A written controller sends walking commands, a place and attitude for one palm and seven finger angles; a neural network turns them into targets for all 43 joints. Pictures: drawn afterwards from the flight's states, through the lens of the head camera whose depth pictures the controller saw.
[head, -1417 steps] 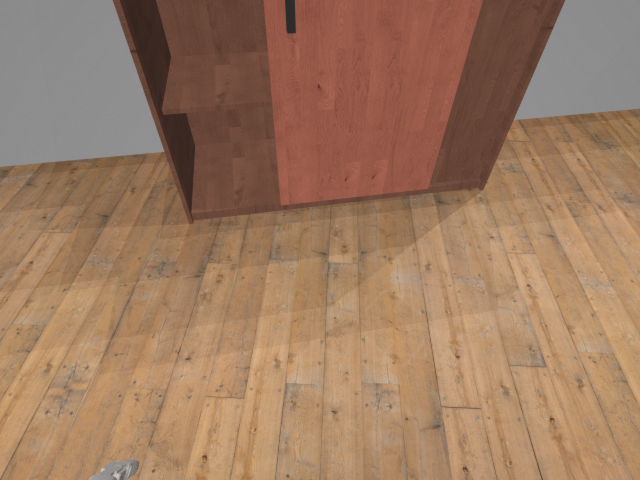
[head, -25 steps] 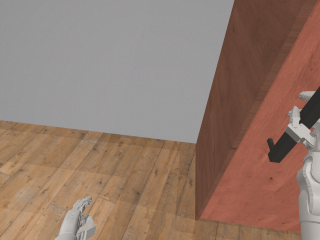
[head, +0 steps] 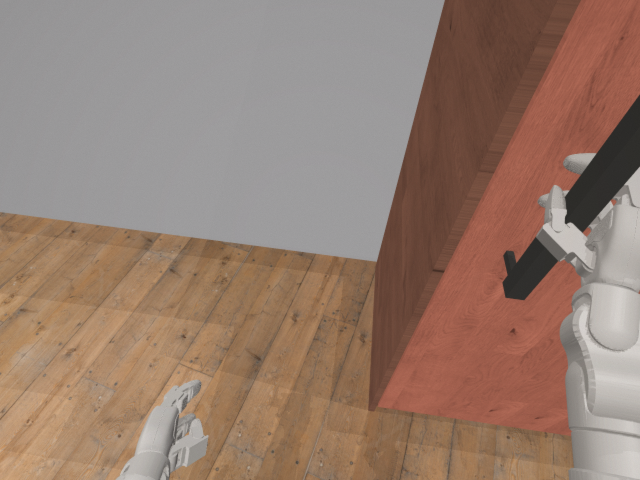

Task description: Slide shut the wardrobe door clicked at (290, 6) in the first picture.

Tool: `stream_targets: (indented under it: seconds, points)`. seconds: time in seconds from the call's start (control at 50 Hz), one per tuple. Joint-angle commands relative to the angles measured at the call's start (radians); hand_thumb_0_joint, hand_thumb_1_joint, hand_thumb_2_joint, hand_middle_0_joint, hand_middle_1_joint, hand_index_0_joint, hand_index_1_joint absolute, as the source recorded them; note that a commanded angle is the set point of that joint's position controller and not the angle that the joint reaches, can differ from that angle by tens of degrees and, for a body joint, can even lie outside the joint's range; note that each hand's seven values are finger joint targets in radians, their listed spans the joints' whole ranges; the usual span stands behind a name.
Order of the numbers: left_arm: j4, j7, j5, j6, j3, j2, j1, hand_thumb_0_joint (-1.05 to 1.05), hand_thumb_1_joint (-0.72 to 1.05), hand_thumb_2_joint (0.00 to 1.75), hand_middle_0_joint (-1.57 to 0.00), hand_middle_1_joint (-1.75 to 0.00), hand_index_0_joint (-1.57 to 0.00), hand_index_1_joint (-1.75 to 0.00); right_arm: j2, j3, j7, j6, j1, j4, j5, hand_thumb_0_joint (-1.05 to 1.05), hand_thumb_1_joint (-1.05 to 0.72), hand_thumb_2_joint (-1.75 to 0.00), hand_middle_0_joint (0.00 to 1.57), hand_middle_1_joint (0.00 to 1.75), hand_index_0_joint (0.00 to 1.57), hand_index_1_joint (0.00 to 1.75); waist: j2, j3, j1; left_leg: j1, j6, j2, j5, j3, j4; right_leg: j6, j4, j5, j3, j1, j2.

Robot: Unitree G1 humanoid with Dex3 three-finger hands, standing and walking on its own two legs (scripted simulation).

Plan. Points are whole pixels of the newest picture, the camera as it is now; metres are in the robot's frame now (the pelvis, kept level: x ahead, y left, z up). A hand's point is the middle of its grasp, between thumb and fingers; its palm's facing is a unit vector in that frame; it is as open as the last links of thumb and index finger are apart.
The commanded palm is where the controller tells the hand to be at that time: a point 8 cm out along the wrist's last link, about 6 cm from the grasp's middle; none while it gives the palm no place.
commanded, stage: stop walking and hold the door there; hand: right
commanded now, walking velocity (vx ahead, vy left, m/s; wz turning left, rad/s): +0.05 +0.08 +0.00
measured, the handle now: (572, 192) +0.39 -0.25 +0.20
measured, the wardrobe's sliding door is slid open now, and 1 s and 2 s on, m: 0.00 0.00 0.00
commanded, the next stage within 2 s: loosen the grip on the handle in 0.84 s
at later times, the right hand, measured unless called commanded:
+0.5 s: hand (550, 224) +0.35 -0.21 +0.18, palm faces +0.41 +0.90 -0.15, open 6.3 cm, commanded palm +0.31 -0.24 +0.18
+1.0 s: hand (563, 216) +0.36 -0.23 +0.19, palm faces +0.42 +0.87 -0.27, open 6.9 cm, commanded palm +0.28 -0.25 +0.18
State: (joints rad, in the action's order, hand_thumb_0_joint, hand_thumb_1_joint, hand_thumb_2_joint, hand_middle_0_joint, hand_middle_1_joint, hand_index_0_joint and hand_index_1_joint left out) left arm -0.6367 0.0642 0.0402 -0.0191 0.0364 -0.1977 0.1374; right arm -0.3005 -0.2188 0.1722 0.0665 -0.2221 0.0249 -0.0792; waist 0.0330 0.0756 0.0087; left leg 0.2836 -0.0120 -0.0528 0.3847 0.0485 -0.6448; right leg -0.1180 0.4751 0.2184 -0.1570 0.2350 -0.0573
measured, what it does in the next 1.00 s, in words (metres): steps on the spot: left foot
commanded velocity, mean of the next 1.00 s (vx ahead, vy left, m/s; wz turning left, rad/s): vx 0.00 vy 0.00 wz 0.00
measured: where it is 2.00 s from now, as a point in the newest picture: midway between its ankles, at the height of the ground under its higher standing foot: outside the picture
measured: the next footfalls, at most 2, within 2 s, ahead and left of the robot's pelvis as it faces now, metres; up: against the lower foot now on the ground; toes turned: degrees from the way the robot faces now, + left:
left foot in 0.04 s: +0.06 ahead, +0.13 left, +0.00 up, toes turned +2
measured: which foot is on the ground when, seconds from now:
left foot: up 0.00-0.02, down 0.04-1.00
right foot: down 0.00-1.00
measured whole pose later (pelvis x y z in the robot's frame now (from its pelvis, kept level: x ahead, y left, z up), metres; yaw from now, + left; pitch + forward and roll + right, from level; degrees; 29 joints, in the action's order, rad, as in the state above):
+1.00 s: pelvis +0.02 +0.05 +0.01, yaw -1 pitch -1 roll +1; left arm -0.67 0.07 0.00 -0.06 -0.01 -0.23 0.20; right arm -0.41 -0.32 0.04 0.07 -0.27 0.17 -0.01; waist 0.00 0.02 0.04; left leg 0.19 0.06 0.04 0.22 0.08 -0.42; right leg -0.03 0.46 0.22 -0.11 0.23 0.02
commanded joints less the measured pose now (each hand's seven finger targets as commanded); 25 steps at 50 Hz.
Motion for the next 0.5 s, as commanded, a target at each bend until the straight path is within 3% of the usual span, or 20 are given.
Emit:
stream_targets:
  seconds: [0.0,0.04,0.06,0.08,0.16,0.18,0.22,0.3,0.34,0.42,0.44,0.48]
  points:
    - [0.125,0.019,-0.019,-0.053,-0.035,-0.146,-0.11,0.0,0.9,0.9,-0.2,-0.3,-0.2,-0.3,-0.171,0.003,-0.026,0.089,-0.268,-0.218,0.028,0.0,-0.9,-0.9,0.45,1.4,0.45,1.4,0.033,-0.286,-0.002,-0.116,0.033,-0.009,-0.158,-0.053,0.235,0.114,-0.158,-0.15,0.274,-0.173,0.25]
    - [0.122,0.023,-0.03,-0.052,-0.032,-0.146,-0.118,0.0,0.9,0.9,-0.2,-0.3,-0.2,-0.3,-0.147,0.032,-0.034,0.088,-0.289,-0.222,0.028,0.0,-0.9,-0.9,0.45,1.4,0.45,1.4,0.045,-0.261,-0.011,-0.123,0.058,-0.034,-0.169,-0.125,0.252,0.141,-0.195,-0.02,0.286,-0.141,0.226]
    - [0.115,0.025,-0.027,-0.055,-0.034,-0.145,-0.111,0.0,0.9,0.9,-0.2,-0.3,-0.2,-0.3,-0.166,0.011,-0.031,0.09,-0.312,-0.226,0.031,0.0,-0.9,-0.9,0.45,1.4,0.45,1.4,0.034,-0.257,-0.01,-0.101,0.053,-0.025,-0.143,-0.125,0.228,0.146,-0.232,0.042,0.302,-0.149,0.23]
    - [0.112,0.028,-0.027,-0.054,-0.034,-0.143,-0.108,0.0,0.9,0.9,-0.2,-0.3,-0.2,-0.3,-0.136,0.039,-0.031,0.092,-0.325,-0.228,0.033,0.0,-0.9,-0.9,0.45,1.4,0.45,1.4,0.029,-0.252,-0.006,-0.083,0.043,-0.014,-0.133,-0.104,0.214,0.138,-0.252,0.061,0.313,-0.162,0.247]
    - [0.111,0.036,-0.027,-0.055,-0.03,-0.136,-0.102,0.0,0.9,0.9,-0.2,-0.3,-0.2,-0.3,-0.146,0.025,-0.026,0.094,-0.273,-0.201,0.034,0.0,-0.9,-0.9,0.45,1.4,0.45,1.4,0.0,-0.273,0.002,-0.076,0.038,-0.026,-0.226,-0.112,0.236,0.131,-0.213,-0.12,0.297,-0.218,0.251]
    - [0.106,0.037,-0.028,-0.054,-0.032,-0.141,-0.102,0.0,0.9,0.9,-0.2,-0.3,-0.2,-0.3,-0.168,0.004,-0.023,0.097,-0.263,-0.199,0.036,0.0,-0.9,-0.9,0.45,1.4,0.45,1.4,0.013,-0.284,0.001,-0.075,0.039,-0.028,-0.235,-0.118,0.237,0.139,-0.203,-0.158,0.288,-0.231,0.25]
    - [0.107,0.036,-0.028,-0.054,-0.032,-0.138,-0.102,0.0,0.9,0.9,-0.2,-0.3,-0.2,-0.3,-0.157,0.015,-0.026,0.103,-0.25,-0.213,0.037,0.0,-0.9,-0.9,0.45,1.4,0.45,1.4,0.031,-0.291,-0.001,-0.073,0.041,-0.029,-0.249,-0.118,0.241,0.144,-0.186,-0.21,0.275,-0.246,0.248]
    - [0.116,0.035,-0.023,-0.051,-0.034,-0.138,-0.103,0.0,0.9,0.9,-0.2,-0.3,-0.2,-0.3,-0.145,0.022,-0.03,0.109,-0.212,-0.227,0.035,0.0,-0.9,-0.9,0.45,1.4,0.45,1.4,0.052,-0.283,-0.006,-0.085,0.048,-0.035,-0.297,-0.131,0.25,0.132,-0.157,-0.265,0.261,-0.227,0.24]
    - [0.117,0.037,-0.019,-0.047,-0.04,-0.144,-0.101,0.0,0.9,0.9,-0.2,-0.3,-0.2,-0.3,-0.186,-0.022,-0.026,0.109,-0.187,-0.225,0.03,0.0,-0.9,-0.9,0.45,1.4,0.45,1.4,0.018,-0.295,-0.009,-0.096,0.05,-0.039,-0.337,-0.141,0.258,0.127,-0.132,-0.297,0.255,-0.229,0.235]
    - [0.128,0.035,-0.015,-0.044,-0.043,-0.145,-0.097,0.0,0.9,0.9,-0.2,-0.3,-0.2,-0.3,-0.188,-0.028,-0.027,0.109,-0.164,-0.241,0.028,0.0,-0.9,-0.9,0.45,1.4,0.45,1.4,0.029,-0.315,-0.012,-0.113,0.053,-0.051,-0.421,-0.151,0.255,0.115,-0.099,-0.352,0.231,-0.238,0.229]
    - [0.125,0.038,-0.011,-0.04,-0.045,-0.148,-0.099,0.0,0.9,0.9,-0.2,-0.3,-0.2,-0.3,-0.201,-0.049,-0.026,0.104,-0.137,-0.211,0.023,0.0,-0.9,-0.9,0.45,1.4,0.45,1.4,0.012,-0.296,-0.015,-0.104,0.052,-0.051,-0.418,-0.159,0.268,0.109,-0.096,-0.325,0.231,-0.221,0.226]
    - [0.131,0.036,-0.011,-0.039,-0.044,-0.15,-0.097,0.0,0.9,0.9,-0.2,-0.3,-0.2,-0.3,-0.194,-0.038,-0.028,0.103,-0.139,-0.223,0.024,0.0,-0.9,-0.9,0.45,1.4,0.45,1.4,0.043,-0.294,-0.015,-0.114,0.053,-0.055,-0.43,-0.164,0.268,0.101,-0.097,-0.309,0.226,-0.206,0.222]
